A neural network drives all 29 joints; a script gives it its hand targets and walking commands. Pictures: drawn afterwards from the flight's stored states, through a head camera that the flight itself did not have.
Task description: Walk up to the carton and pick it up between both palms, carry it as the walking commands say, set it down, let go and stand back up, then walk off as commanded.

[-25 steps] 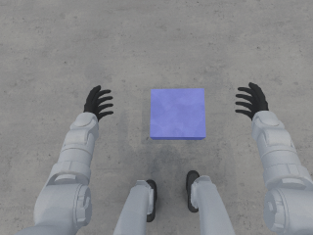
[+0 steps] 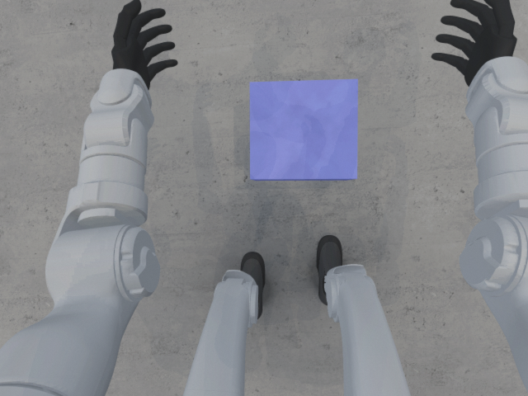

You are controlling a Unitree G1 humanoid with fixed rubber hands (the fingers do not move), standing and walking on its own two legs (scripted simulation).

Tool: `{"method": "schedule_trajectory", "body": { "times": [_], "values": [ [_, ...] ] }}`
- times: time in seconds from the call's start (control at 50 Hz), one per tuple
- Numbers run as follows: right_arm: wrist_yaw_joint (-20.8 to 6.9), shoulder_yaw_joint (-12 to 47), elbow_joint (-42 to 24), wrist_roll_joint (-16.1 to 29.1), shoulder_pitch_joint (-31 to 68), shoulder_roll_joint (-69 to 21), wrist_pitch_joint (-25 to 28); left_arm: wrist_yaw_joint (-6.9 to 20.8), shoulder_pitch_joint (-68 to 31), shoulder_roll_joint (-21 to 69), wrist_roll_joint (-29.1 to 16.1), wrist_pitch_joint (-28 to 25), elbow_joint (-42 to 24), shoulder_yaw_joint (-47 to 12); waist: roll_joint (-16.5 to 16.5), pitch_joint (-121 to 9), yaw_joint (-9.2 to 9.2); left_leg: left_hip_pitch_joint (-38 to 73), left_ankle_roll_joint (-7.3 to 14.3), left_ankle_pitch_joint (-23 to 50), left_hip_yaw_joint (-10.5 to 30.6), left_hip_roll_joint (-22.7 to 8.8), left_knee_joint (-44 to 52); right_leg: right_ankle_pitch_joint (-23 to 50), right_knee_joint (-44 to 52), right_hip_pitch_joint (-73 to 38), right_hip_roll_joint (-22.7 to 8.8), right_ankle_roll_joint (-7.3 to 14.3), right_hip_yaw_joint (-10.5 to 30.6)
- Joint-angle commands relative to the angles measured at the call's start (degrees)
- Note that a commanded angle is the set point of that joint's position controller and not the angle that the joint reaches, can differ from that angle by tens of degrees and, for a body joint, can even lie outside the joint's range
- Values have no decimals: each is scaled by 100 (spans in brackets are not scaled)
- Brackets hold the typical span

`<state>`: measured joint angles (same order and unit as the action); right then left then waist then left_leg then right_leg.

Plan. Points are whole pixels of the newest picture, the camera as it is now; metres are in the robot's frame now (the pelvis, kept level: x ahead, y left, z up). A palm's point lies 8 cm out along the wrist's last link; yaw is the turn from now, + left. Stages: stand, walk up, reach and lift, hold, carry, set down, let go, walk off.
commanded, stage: reach and lift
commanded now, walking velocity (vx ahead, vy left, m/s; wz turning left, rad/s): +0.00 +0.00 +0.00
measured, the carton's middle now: (301, 134) +0.52 -0.05 -0.58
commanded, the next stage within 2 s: none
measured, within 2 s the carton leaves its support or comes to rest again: neither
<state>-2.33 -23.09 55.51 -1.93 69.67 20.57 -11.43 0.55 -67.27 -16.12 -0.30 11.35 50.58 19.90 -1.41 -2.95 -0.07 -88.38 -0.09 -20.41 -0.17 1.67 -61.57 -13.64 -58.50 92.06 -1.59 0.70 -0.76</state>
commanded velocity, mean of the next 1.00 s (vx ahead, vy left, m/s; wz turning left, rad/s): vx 0.00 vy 0.00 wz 0.00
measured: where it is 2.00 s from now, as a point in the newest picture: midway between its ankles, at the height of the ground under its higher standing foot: (290, 290)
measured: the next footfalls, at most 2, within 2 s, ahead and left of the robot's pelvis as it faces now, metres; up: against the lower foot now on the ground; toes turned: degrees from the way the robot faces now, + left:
none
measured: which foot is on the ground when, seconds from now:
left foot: down 0.00-1.00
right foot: down 0.00-1.00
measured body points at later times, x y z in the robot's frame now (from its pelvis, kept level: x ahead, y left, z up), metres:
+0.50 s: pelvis -0.03 +0.00 -0.11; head +0.32 -0.04 +0.17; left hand +0.54 +0.18 -0.24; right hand +0.52 -0.27 -0.25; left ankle +0.04 +0.12 -0.62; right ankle +0.09 -0.12 -0.62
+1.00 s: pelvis -0.04 +0.00 -0.24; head +0.33 -0.01 +0.00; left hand +0.53 +0.18 -0.41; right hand +0.51 -0.25 -0.41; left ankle +0.04 +0.12 -0.62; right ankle +0.09 -0.12 -0.62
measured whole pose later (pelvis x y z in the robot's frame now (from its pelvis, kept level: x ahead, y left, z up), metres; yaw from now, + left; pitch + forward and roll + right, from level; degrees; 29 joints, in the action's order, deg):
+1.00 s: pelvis -0.04 +0.00 -0.24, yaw +0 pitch +46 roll +1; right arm 2.7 -14.0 63.2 6.8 83.1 26.5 -8.9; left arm -2.7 -82.8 -21.8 -7.9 10.1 59.6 10.8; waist -1.2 11.7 -1.0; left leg -127.9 0.0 -35.5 -1.0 2.1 -117.9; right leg -25.8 -113.1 132.8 -1.9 0.6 0.2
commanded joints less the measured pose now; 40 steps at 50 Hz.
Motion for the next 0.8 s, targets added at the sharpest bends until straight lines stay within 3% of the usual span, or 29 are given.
{"method": "schedule_trajectory", "body": {
  "times": [0.0, 0.02, 0.04, 0.06, 0.12, 0.14, 0.16, 0.18, 0.2, 0.22, 0.24, 0.26, 0.28, 0.3, 0.32, 0.34, 0.36, 0.38, 0.46, 0.5, 0.52, 0.54, 0.6, 0.62, 0.68, 0.7, 0.72, 0.74, 0.78],
  "values": [
    [13, -202, -1225, -182, 1701, 874, 197, -12, -1513, -724, -16, -13, -901, -6, 218, -6551, -376, 1823, -192, 1811, 8, 242, 241, 2750, -569, -5491, 271, -102, 158],
    [-3, 14, -1303, 36, 1497, 524, 312, -3, -1189, -806, 177, -190, -956, 161, -26, -5978, 192, 1467, -132, 2653, -71, 357, 324, 3399, -467, -4963, 322, -97, 300],
    [-56, -260, -899, -300, 1009, 769, 321, 0, -1113, -698, 132, -220, -966, 76, 339, -6443, -335, 1655, -200, 2584, 76, 223, 305, 3600, -672, -5442, 332, -74, 195],
    [-61, -69, -399, -115, 668, 399, 325, 94, -420, -724, 350, -328, -103, 125, -99, -5587, 192, 1223, -150, 2654, -38, 219, 21, 3313, -610, -4404, 241, -111, 408],
    [-97, -358, -1239, -285, 1161, 707, 461, -33, -1033, -959, 159, -447, -1218, 336, 600, -6010, -134, 780, -158, 2424, 61, 146, 152, 3363, -919, -4647, 301, -39, 360],
    [-65, -389, -1206, -211, 1405, 1035, 516, -108, -1475, -993, 108, -474, -1542, 39, -37, -6463, -117, 1547, -206, 3179, 88, 188, -20, 3032, -891, -3998, 370, -121, 252],
    [-57, -93, -428, -114, 1621, 792, 524, -132, -1387, -585, 15, -408, -253, 16, 53, -5567, -144, 1264, -198, 2424, 149, 114, -351, 2178, -966, -3156, 304, 2, 243],
    [-102, -288, -682, -56, 1675, 1022, 626, -155, -1458, -633, 25, -457, -778, 101, -62, -5437, -215, 1280, -206, 2101, 223, 65, -255, 2075, -1090, -2931, 339, 18, 94],
    [-41, -462, -1452, -98, 1495, 1390, 670, -221, -1657, -687, -70, -460, -1784, -163, -499, -6674, -432, 2820, -295, 3047, 167, 161, -591, 2415, -1051, -2690, 456, -137, -14],
    [-44, -94, -620, -34, 1620, 1046, 599, -189, -1545, -667, 38, -375, -401, -172, -225, -5668, -182, 2032, -227, 2727, 191, 98, -1001, 1824, -1219, -1873, 409, -102, 50],
    [-46, -244, -284, -97, 1754, 1114, 564, -152, -1886, -694, -121, -349, -447, -121, 122, -5415, -367, 1606, -167, 1963, 210, 116, -789, 1507, -1157, -2128, 413, -77, -4],
    [-44, -75, -400, 75, 1848, 1079, 486, -84, -1825, -930, -105, -311, -431, 8, 139, -5595, -250, 1278, -172, 1588, 128, 147, -953, 1360, -1423, -2282, 335, -71, 101],
    [-26, -470, -587, -118, 1657, 1242, 513, -167, -1687, -477, -58, -241, -686, -295, -306, -5651, -475, 1569, -182, 1798, 160, 173, -987, 1400, -1659, -1983, 441, -135, -203],
    [-38, -278, -379, 24, 1943, 1124, 492, -173, -1995, -768, -24, -278, -580, -87, -246, -5614, -139, 1679, -209, 1641, 119, 210, -1276, 917, -1726, -1471, 415, -95, -80],
    [-35, -31, -270, 184, 2133, 1025, 482, -200, -2349, -672, -181, -259, -813, -140, -36, -5968, -226, 1364, -209, 1049, -23, 259, -1244, 1013, -1677, -2157, 420, -15, -108],
    [-52, 67, 84, 195, 2203, 934, 392, -165, -2004, -783, -182, -218, 28, -15, 184, -5436, -10, 584, -213, 650, -135, 248, -1563, 840, -1917, -2131, 378, -96, 8],
    [-31, 194, -1129, 397, 2392, 1053, 432, -204, -2060, -1179, 10, -252, -993, 187, 208, -6382, -17, 645, -160, 1212, -137, 320, -1630, 1562, -2233, -2500, 406, -139, -32],
    [43, 234, -341, 321, 2339, 1221, 329, -247, -2157, -1139, 85, -154, -297, 301, 200, -6155, 87, -191, -205, 594, -316, 337, -1883, 1409, -2347, -3029, 324, -107, 57],
    [205, 290, -1596, 299, 2529, 1150, 287, -204, -2165, -1540, -147, -285, -1044, 225, 822, -7625, -136, -687, -214, 1238, -272, 327, -2412, 2919, -3177, -4068, 294, -201, 158],
    [322, 692, -660, 544, 2319, 1099, 198, -235, -2000, -1495, -295, -309, -459, 114, 527, -6512, 120, -1529, -167, 497, -504, 456, -2535, 2111, -3304, -3637, 302, -167, 277],
    [343, 486, -430, 526, 2215, 1231, 94, -171, -1999, -1607, -373, -239, -87, -63, 590, -6272, -190, -1549, -186, 50, -429, 336, -2749, 1587, -3365, -3445, 314, -225, 320],
    [351, 671, -326, 568, 2407, 1126, 89, -126, -2472, -1690, -487, -251, -247, -20, 736, -6190, 31, -1772, -141, -412, -431, 291, -3008, 916, -3488, -3043, 278, -192, 279],
    [474, 641, -953, 605, 2697, 1248, 220, -162, -2640, -1602, -719, -216, -932, -248, 644, -6982, -330, -1467, -169, 488, -473, 404, -3083, 2243, -3792, -3631, 364, -82, 237],
    [460, 742, -706, 717, 2909, 1052, 178, -139, -2489, -1823, -585, -274, -227, -39, 732, -6074, 48, -2179, -129, 7, -446, 316, -3231, 1450, -3964, -2976, 241, -106, 255],
    [564, 878, -1370, 902, 3136, 1247, 80, -63, -2847, -2100, -595, -172, -409, -335, 576, -7022, 89, -2085, -102, -76, -504, 242, -3608, 1734, -4246, -3545, 256, -207, 350],
    [621, 994, -1650, 834, 2770, 1510, 123, -156, -2663, -1796, -804, -94, -967, -474, 703, -7730, -274, -1807, -182, 675, -477, 349, -3626, 2778, -4427, -4330, 275, -113, 303],
    [601, 865, -151, 799, 3047, 1270, 38, -145, -2997, -1924, -847, -137, 513, -137, 958, -5933, -180, -3041, -84, -837, -494, 190, -3910, 1269, -4465, -3258, 176, -53, 477],
    [594, 654, -364, 821, 2742, 1204, 101, -141, -2385, -1856, -573, -160, -59, -495, 440, -5866, -82, -2243, -32, -285, -446, 209, -3728, 1418, -4528, -2768, 178, -142, 283],
    [569, 1013, -357, 951, 2920, 1163, 95, -119, -2927, -1889, -685, -157, 112, -516, 343, -5656, 46, -1973, -163, -212, -420, 103, -4004, 760, -4451, -1941, 162, -156, 187]
  ]
}}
